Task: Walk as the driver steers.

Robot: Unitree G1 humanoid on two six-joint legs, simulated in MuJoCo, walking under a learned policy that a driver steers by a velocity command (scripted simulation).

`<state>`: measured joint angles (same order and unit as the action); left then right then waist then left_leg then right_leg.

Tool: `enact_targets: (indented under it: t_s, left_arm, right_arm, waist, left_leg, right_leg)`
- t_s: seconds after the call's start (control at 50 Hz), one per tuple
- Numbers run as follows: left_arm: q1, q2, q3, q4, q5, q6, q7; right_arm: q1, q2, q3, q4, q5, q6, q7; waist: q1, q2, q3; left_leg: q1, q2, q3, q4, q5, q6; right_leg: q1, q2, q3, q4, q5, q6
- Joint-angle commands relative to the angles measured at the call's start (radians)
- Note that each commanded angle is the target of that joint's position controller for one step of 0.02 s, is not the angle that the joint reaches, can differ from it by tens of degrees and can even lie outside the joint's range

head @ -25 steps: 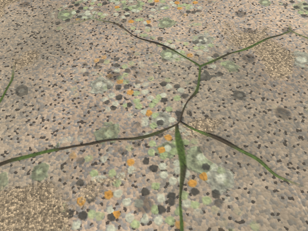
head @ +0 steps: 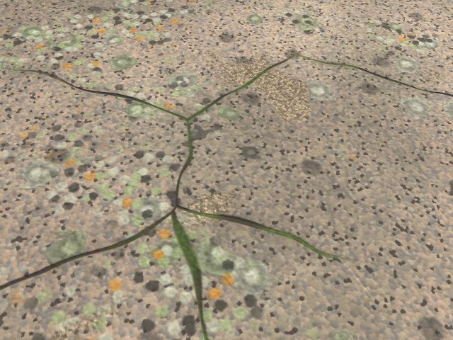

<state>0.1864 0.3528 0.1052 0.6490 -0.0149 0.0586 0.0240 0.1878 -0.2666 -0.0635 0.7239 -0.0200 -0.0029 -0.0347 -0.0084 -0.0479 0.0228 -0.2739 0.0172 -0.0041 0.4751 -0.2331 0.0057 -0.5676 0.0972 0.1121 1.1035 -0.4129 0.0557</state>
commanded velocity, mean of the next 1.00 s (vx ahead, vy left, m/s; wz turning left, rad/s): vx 0.29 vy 0.00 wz -0.21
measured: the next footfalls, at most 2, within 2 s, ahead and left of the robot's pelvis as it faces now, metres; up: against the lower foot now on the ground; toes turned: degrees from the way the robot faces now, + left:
right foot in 0.28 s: +0.01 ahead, -0.14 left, +0.00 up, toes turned -13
left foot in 0.76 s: +0.40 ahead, -0.03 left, +0.00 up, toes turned -14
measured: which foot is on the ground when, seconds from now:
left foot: down 0.00-0.28, up 0.30-0.74, down 0.76-1.00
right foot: up 0.00-0.26, down 0.28-0.78, up 0.80-1.00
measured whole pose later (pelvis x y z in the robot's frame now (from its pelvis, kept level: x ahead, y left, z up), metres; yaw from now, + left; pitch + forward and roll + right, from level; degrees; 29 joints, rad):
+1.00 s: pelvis +0.32 -0.08 +0.00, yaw -9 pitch +2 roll +0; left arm 0.17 0.30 0.04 0.65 0.02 -0.08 0.02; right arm 0.26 -0.29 -0.05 0.75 0.00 -0.06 0.02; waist -0.03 -0.03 0.07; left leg -0.26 -0.12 -0.05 0.37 -0.12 0.10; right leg -0.60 -0.05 0.08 1.06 -0.34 0.05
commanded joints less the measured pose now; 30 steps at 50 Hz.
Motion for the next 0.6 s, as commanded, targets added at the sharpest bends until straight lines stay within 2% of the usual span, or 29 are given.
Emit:
enact_targets:
  t_s: [0.02,0.06,0.14,0.16,0.2,0.22,0.24,0.26,0.28,0.3,0.32,0.34,0.36,0.38,0.4,0.44,0.48,0.52,0.6]
  left_arm:
    - [-0.006,0.050,0.015,-0.072,-0.011,0.000,-0.002]
    - [-0.062,0.034,0.006,-0.103,-0.011,-0.003,-0.007]
    - [-0.076,0.021,-0.007,-0.128,-0.005,-0.003,-0.026]
    - [-0.069,0.028,-0.005,-0.128,-0.007,0.000,-0.030]
    - [-0.069,0.036,-0.003,-0.133,-0.010,0.004,-0.039]
    - [-0.053,0.036,-0.001,-0.129,-0.012,0.003,-0.044]
    - [-0.004,0.033,0.002,-0.109,-0.013,-0.002,-0.049]
    - [0.073,0.040,0.010,-0.071,-0.015,-0.007,-0.048]
    - [0.187,0.071,0.028,-0.028,-0.022,-0.014,-0.041]
    - [0.285,0.176,0.049,-0.021,-0.019,-0.025,-0.026]
    - [0.268,0.220,0.047,-0.056,0.007,-0.064,-0.040]
    - [0.227,0.145,0.026,-0.057,0.012,-0.090,-0.045]
    - [0.188,0.102,0.009,-0.053,0.007,-0.102,-0.041]
    - [0.156,0.083,-0.001,-0.062,0.002,-0.105,-0.035]
    - [0.128,0.073,-0.008,-0.062,0.001,-0.104,-0.027]
    - [0.136,0.066,-0.013,-0.056,0.014,-0.109,-0.014]
    - [0.161,0.072,-0.012,-0.036,0.012,-0.113,-0.006]
    - [0.190,0.082,-0.010,-0.013,0.009,-0.115,-0.003]
    - [0.239,0.101,-0.005,0.032,0.002,-0.119,-0.006]
  right_arm:
    - [-0.056,-0.134,-0.029,-0.084,0.003,-0.004,-0.015]
    - [-0.011,-0.157,-0.039,-0.074,0.001,0.005,-0.019]
    - [-0.024,-0.210,-0.060,-0.076,0.011,0.013,-0.006]
    - [-0.016,-0.218,-0.065,-0.074,0.017,0.013,-0.001]
    - [-0.004,-0.228,-0.070,-0.065,0.034,0.008,0.010]
    - [-0.011,-0.231,-0.071,-0.061,0.043,0.004,0.015]
    - [-0.032,-0.225,-0.069,-0.058,0.053,0.001,0.018]
    - [-0.029,-0.195,-0.061,-0.050,0.054,-0.004,0.021]
    - [-0.020,-0.135,-0.044,-0.043,0.041,-0.009,0.027]
    - [-0.066,-0.046,-0.013,-0.084,-0.004,-0.018,0.038]
    - [-0.150,-0.093,-0.026,-0.149,0.017,-0.045,0.038]
    - [-0.200,-0.164,-0.045,-0.152,0.045,-0.064,0.043]
    - [-0.184,-0.188,-0.053,-0.141,0.049,-0.077,0.049]
    - [-0.157,-0.180,-0.054,-0.112,0.030,-0.084,0.048]
    - [-0.134,-0.177,-0.054,-0.101,0.015,-0.090,0.049]
    - [-0.121,-0.147,-0.046,-0.076,0.014,-0.096,0.058]
    - [-0.146,-0.115,-0.032,-0.069,0.016,-0.095,0.061]
    - [-0.190,-0.090,-0.018,-0.076,0.022,-0.095,0.066]
    - [-0.271,-0.088,-0.005,-0.098,0.041,-0.098,0.086]
  waist:
    - [0.003,0.196,-0.041]
    - [-0.035,0.217,-0.059]
    - [-0.043,0.241,-0.090]
    - [-0.047,0.240,-0.103]
    - [-0.050,0.241,-0.086]
    - [-0.034,0.238,-0.072]
    - [0.001,0.226,-0.067]
    - [0.032,0.194,-0.077]
    - [0.068,0.090,-0.108]
    - [0.087,-0.213,-0.110]
    - [0.113,-0.242,-0.090]
    - [0.110,-0.145,-0.012]
    - [0.076,-0.122,0.033]
    - [0.056,-0.075,0.039]
    - [0.035,-0.076,0.042]
    - [0.030,-0.075,0.020]
    - [0.042,-0.051,0.016]
    - [0.064,-0.057,0.027]
    - [0.099,-0.061,0.074]
  left_leg:
    - [0.149,0.216,-0.140,-0.152,0.320,0.183]
    - [0.227,0.241,-0.130,-0.144,0.348,0.201]
    - [0.200,0.277,-0.071,-0.132,0.399,0.209]
    - [0.189,0.283,-0.062,-0.145,0.314,0.207]
    - [0.152,0.293,-0.067,-0.173,0.065,0.195]
    - [0.121,0.296,-0.066,-0.175,-0.030,0.183]
    - [0.075,0.286,-0.043,-0.149,-0.097,0.161]
    - [0.001,0.258,-0.001,-0.084,-0.151,0.131]
    - [-0.132,0.207,0.080,0.095,-0.221,0.075]
    - [-0.426,0.088,0.173,0.528,-0.426,-0.020]
    - [-0.650,-0.016,0.002,0.664,-0.425,-0.030]
    - [-0.685,0.038,-0.056,0.700,-0.332,-0.009]
    - [-0.678,0.058,-0.060,0.667,-0.213,0.007]
    - [-0.639,0.075,-0.060,0.631,-0.129,0.003]
    - [-0.601,0.079,-0.054,0.570,-0.053,-0.010]
    - [-0.531,0.061,-0.025,0.497,0.075,-0.033]
    - [-0.487,0.048,-0.011,0.376,0.164,-0.050]
    - [-0.435,0.032,-0.005,0.255,0.243,-0.058]
    - [-0.398,0.026,0.006,0.122,0.303,-0.040]
  right_leg:
    - [-0.104,-0.059,-0.046,0.058,0.043,0.045]
    - [-0.106,-0.088,-0.062,-0.048,0.040,0.058]
    - [0.061,-0.119,-0.127,-0.250,0.005,0.039]
    - [0.098,-0.114,-0.151,-0.293,0.008,0.026]
    - [0.156,-0.109,-0.178,-0.386,0.020,-0.011]
    - [0.202,-0.107,-0.188,-0.454,0.041,-0.038]
    - [0.286,-0.094,-0.209,-0.557,0.097,-0.069]
    - [0.415,-0.065,-0.224,-0.626,0.112,-0.098]
    - [0.600,-0.093,-0.142,-0.669,0.092,-0.138]
    - [0.753,-0.357,0.261,-0.729,0.139,-0.237]
    - [0.696,-0.478,0.615,-0.866,-0.089,-0.418]
    - [0.663,-0.459,0.556,-0.913,-0.164,-0.401]
    - [0.624,-0.421,0.470,-0.917,-0.147,-0.362]
    - [0.598,-0.377,0.395,-0.912,-0.074,-0.330]
    - [0.578,-0.343,0.325,-0.919,0.028,-0.311]
    - [0.563,-0.300,0.225,-0.932,0.215,-0.289]
    - [0.552,-0.274,0.148,-0.930,0.323,-0.269]
    - [0.526,-0.260,0.104,-0.930,0.355,-0.254]
    - [0.523,-0.295,0.085,-0.945,0.331,-0.255]
Velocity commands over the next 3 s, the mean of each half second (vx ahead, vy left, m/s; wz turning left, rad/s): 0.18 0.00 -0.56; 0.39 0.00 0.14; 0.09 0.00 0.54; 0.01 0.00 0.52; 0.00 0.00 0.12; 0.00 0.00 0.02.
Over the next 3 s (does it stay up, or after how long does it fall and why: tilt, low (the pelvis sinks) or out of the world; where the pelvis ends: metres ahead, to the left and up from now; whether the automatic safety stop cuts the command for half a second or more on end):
stays up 0.47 -0.13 0.00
